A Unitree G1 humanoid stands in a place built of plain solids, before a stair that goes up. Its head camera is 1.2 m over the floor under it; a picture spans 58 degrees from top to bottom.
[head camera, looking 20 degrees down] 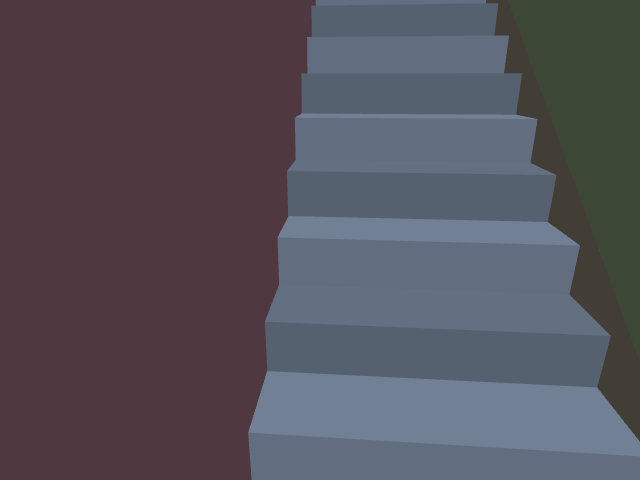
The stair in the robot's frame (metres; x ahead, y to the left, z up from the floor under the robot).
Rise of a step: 0.18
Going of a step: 0.25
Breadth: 0.99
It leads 4 degrees to the right of straight ahead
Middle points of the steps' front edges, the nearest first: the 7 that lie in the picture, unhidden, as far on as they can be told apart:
0.84 -0.31 0.36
1.09 -0.33 0.53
1.34 -0.35 0.71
1.59 -0.37 0.89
1.84 -0.39 1.06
2.09 -0.41 1.24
2.35 -0.43 1.42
